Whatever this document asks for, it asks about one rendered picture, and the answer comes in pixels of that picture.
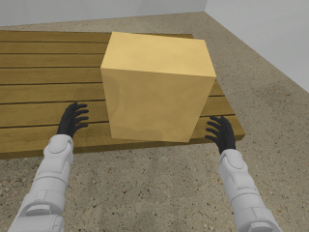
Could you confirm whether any robot left upper arm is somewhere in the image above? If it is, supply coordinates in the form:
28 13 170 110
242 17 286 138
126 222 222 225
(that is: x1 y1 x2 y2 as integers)
10 214 65 232

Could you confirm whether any left robot forearm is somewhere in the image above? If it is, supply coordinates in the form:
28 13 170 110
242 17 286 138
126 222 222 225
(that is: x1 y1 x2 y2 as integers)
8 134 73 232

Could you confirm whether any right robot forearm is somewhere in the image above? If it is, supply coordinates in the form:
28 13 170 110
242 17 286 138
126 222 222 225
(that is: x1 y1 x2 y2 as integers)
218 149 283 232

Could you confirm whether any robot right hand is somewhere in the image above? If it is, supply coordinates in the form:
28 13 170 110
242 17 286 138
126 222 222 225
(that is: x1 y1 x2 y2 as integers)
205 116 237 155

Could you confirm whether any table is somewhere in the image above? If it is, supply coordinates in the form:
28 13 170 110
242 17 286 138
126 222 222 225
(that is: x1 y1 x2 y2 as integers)
0 30 246 160

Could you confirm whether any carton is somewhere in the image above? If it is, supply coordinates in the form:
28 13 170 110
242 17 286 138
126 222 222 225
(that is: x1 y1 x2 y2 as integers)
100 32 216 143

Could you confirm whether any robot left hand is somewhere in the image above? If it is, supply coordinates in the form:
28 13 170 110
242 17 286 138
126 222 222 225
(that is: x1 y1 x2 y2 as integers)
56 102 89 139

